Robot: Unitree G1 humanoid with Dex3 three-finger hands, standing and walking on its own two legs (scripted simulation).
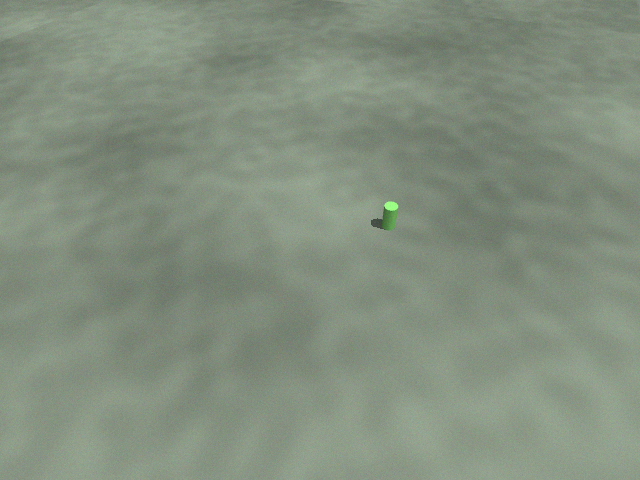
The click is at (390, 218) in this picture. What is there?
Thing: squat round
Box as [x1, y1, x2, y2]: [382, 201, 397, 230]
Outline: 391,201 385,203 382,219 382,227 388,230 394,227 397,211 397,204
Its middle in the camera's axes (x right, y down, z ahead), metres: +0.32 -0.09 +1.72
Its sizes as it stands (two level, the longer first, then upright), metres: 0.060 0.060 0.121
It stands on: the floor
